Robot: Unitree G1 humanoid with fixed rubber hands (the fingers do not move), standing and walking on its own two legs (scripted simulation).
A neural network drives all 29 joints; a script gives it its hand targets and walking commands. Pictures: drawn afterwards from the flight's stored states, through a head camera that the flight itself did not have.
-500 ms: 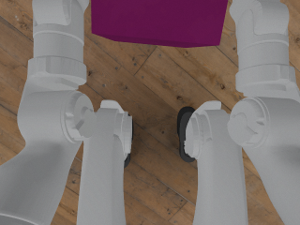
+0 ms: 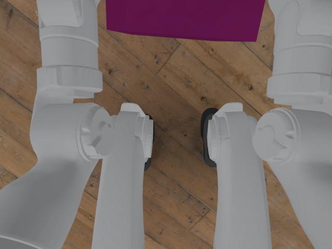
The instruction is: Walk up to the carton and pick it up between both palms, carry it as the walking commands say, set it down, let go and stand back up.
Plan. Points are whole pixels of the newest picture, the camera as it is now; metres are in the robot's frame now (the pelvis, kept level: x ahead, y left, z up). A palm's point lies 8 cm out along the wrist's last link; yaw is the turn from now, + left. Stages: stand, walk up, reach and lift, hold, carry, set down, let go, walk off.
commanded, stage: reach and lift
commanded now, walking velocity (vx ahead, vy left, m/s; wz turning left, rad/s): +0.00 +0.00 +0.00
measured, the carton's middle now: out of the picture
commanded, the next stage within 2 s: none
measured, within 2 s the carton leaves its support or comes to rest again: neither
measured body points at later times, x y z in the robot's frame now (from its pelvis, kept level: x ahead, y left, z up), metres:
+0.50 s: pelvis +0.03 +0.00 +0.05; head +0.30 +0.00 +0.41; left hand +0.57 +0.15 +0.01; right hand +0.56 -0.15 +0.00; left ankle +0.13 +0.12 -0.40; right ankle +0.15 -0.13 -0.40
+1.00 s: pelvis +0.06 -0.01 +0.11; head +0.30 -0.01 +0.50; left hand +0.55 +0.14 +0.07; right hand +0.54 -0.16 +0.05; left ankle +0.13 +0.12 -0.40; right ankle +0.15 -0.13 -0.40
